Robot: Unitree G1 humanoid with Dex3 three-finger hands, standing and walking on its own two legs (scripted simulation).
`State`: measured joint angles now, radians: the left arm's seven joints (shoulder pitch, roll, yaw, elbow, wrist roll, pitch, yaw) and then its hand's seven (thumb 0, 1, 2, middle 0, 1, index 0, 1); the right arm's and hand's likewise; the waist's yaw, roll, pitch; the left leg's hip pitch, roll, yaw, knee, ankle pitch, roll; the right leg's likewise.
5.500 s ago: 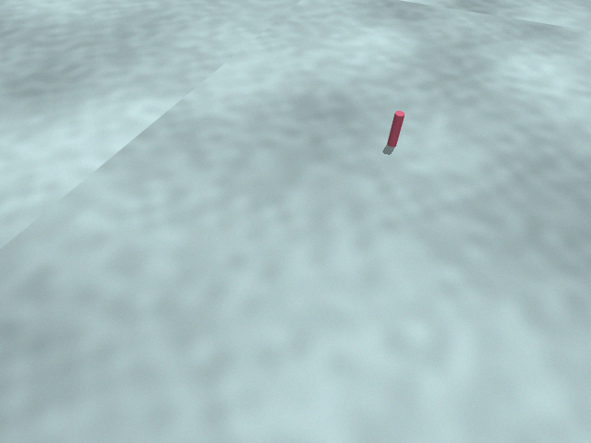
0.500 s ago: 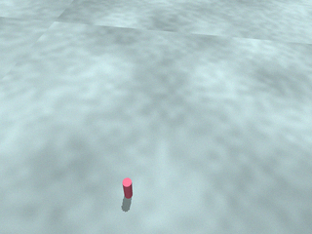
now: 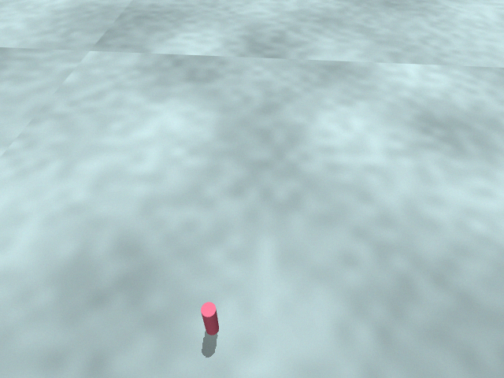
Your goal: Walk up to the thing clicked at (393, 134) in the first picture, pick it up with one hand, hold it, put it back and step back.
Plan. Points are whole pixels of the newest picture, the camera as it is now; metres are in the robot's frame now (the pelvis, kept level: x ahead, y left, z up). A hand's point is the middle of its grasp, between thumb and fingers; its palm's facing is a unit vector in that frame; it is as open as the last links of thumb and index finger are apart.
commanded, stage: walk up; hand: left
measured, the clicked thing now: (210, 319) +0.43 +0.14 -0.68
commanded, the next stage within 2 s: stand in 0.86 s
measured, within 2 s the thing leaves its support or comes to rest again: neither
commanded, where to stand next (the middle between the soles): +0.06 -0.01 m, yaw +0 degrees
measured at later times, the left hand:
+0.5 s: hand out of the picture +0.08 +0.25 -0.16, palm faces -0.02 -0.95 -0.32, open 7.4 cm
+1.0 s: hand out of the picture +0.09 +0.25 -0.16, palm faces -0.02 -0.95 -0.33, open 7.4 cm
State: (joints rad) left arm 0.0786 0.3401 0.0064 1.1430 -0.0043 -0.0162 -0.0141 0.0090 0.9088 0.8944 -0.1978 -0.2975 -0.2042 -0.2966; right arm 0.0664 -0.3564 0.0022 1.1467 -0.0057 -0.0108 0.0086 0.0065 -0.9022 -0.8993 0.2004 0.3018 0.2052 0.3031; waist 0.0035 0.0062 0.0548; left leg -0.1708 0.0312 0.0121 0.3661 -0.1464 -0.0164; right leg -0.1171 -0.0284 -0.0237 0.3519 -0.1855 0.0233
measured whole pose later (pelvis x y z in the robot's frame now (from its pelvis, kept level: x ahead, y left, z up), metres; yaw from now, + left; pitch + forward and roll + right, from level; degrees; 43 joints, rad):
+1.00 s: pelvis +0.02 +0.00 +0.00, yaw +0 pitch -2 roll +0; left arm 0.11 0.34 0.01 1.15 0.01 -0.01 -0.01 0.01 0.91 0.89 -0.20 -0.30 -0.20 -0.30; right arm 0.08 -0.35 0.00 1.15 -0.01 0.00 0.01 0.01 -0.90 -0.90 0.20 0.30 0.20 0.30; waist 0.00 0.00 0.05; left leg -0.14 0.03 0.01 0.32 -0.15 -0.02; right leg -0.10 -0.03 -0.02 0.32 -0.19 0.02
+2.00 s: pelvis +0.03 -0.01 +0.00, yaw +0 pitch -2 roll +0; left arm 0.11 0.35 0.00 1.13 0.01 -0.01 0.00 0.01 0.91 0.89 -0.20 -0.30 -0.21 -0.30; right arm 0.09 -0.35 0.01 1.14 -0.01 0.00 0.00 0.01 -0.90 -0.90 0.20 0.30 0.20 0.30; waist 0.00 0.00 0.05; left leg -0.11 0.04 0.02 0.31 -0.17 -0.03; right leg -0.06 -0.02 -0.02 0.30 -0.21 0.01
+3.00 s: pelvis +0.03 +0.00 +0.00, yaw +0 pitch -2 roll +0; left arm 0.13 0.35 0.00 1.12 0.01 -0.01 -0.01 0.01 0.91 0.89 -0.20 -0.30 -0.21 -0.30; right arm 0.10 -0.35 0.00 1.13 -0.01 0.00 0.00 0.01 -0.90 -0.90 0.20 0.30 0.21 0.30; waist 0.00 0.00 0.05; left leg -0.11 0.03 0.02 0.31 -0.16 -0.02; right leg -0.06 -0.03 -0.02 0.30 -0.20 0.02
